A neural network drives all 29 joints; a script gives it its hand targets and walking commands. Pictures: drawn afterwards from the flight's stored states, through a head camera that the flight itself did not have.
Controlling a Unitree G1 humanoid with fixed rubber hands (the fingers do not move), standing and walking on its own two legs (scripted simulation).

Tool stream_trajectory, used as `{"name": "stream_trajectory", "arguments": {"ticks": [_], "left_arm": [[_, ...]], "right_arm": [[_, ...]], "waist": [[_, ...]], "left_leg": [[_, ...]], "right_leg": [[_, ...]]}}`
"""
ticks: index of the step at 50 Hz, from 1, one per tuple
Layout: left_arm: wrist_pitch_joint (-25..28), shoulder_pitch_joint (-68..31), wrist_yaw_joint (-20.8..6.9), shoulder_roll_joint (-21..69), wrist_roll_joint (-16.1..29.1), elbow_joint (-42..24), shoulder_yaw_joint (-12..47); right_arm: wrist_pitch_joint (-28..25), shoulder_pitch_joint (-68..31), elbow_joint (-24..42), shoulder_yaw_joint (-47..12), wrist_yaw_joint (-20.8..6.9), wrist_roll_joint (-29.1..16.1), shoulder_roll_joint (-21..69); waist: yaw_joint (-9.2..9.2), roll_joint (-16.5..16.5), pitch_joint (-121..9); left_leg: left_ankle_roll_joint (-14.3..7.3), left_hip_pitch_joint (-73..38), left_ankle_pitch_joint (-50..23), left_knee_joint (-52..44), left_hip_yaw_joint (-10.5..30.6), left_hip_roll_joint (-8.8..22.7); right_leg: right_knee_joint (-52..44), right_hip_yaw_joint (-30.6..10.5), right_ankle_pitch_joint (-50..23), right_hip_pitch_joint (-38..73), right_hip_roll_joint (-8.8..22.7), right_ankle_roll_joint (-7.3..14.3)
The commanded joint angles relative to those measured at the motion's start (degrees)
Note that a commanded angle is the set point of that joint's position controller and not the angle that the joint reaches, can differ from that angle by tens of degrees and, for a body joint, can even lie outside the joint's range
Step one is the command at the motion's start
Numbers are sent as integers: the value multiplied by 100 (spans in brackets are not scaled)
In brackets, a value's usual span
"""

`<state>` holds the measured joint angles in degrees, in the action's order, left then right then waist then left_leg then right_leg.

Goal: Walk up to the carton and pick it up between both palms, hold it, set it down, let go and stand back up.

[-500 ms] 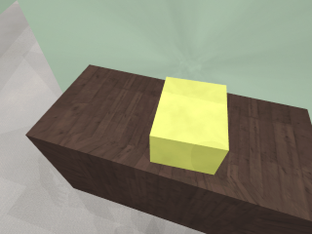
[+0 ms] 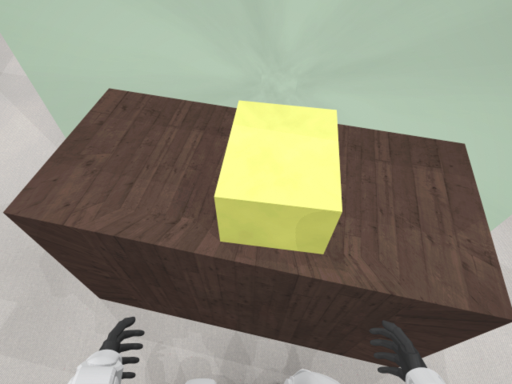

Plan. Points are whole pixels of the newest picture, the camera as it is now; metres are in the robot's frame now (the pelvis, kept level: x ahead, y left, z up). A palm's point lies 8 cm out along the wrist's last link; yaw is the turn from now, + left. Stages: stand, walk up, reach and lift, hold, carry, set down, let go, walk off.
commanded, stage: reach and lift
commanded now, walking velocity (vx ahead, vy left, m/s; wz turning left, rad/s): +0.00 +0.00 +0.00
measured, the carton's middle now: (279, 174) +0.54 -0.01 -0.07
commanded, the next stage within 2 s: none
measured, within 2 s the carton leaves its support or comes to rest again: neither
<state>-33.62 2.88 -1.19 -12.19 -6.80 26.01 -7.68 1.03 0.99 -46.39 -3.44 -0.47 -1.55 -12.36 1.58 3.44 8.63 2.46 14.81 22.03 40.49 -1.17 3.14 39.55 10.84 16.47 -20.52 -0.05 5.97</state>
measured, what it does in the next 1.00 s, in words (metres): shifts its weight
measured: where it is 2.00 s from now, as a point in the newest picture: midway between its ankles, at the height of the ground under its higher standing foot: outside the picture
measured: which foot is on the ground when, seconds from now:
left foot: down 0.00-1.00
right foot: down 0.00-1.00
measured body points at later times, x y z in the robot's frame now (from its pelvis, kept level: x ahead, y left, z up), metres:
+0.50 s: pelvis +0.03 +0.02 +0.02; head +0.06 +0.04 +0.47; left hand +0.17 +0.26 -0.08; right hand +0.19 -0.20 -0.07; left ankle +0.00 +0.15 -0.71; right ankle +0.07 -0.05 -0.71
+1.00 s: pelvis +0.05 +0.06 +0.02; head +0.05 +0.07 +0.47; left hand +0.22 +0.26 -0.06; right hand +0.22 -0.20 -0.05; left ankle +0.00 +0.15 -0.71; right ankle +0.07 -0.04 -0.71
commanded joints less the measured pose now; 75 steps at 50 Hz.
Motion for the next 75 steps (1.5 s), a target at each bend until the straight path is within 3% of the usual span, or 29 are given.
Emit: {"name": "stream_trajectory", "arguments": {"ticks": [1,5,11,17,25,36,43,51,60,75], "left_arm": [[256,-251,185,-792,-50,-703,-301],[808,-415,373,-716,219,-964,-77],[1205,113,297,-744,572,-801,57],[1474,879,161,-596,532,-804,45],[2219,864,244,-391,517,-851,256],[3215,1043,431,-111,797,-566,644],[3660,969,587,98,801,-316,808],[4335,601,813,184,931,-111,1001],[5146,-151,872,233,1241,416,1219],[6422,-1721,716,-21,1688,1896,1043]], "right_arm": [[-142,-479,1198,444,-121,183,-518],[-390,-315,1393,690,-300,327,-452],[-695,207,1154,768,-181,282,-265],[-946,628,1037,692,-2,125,-290],[-1454,464,898,868,-134,184,-267],[-2123,463,402,909,-364,-139,-598],[-2365,336,212,869,-505,-446,-929],[-2638,106,43,928,-713,-698,-1137],[-2964,-490,-89,955,-795,-905,-1196],[-3570,-1897,-758,723,-629,-1220,-963]], "waist": [[272,-164,-725],[183,-575,-1389],[89,-12,-1533],[99,-80,-1224],[67,-418,-1000],[16,-330,-1217],[25,-370,-1130],[7,-420,-1321],[-65,-363,-1514],[-83,-209,-2096]], "left_leg": [[-305,2557,503,-992,-331,46],[-333,2858,518,-1159,-306,183],[-212,1997,-453,-801,-262,-22],[-187,1471,-989,-1488,-317,-169],[-172,1007,-1112,-1945,-294,-215],[-36,339,-1993,-1817,-158,-275],[42,107,-2357,-1775,16,-244],[54,231,-2237,-1682,151,-194],[19,798,-1592,-1595,213,-183],[-23,1774,-829,-1202,44,-303]], "right_leg": [[-1139,-1873,1671,2295,591,-456],[-681,-1780,928,2640,453,-442],[-1044,-1866,200,2271,643,-557],[-1370,-1444,-860,2831,369,-631],[-1587,-1104,-744,2667,129,-454],[-1663,-1041,-1380,2393,-22,-349],[-1678,-1039,-1396,2103,-146,-275],[-1498,-1058,-1394,1866,-167,-207],[-1221,-1107,-1347,1905,-110,-221],[-765,-1250,-803,1728,-67,-290]]}}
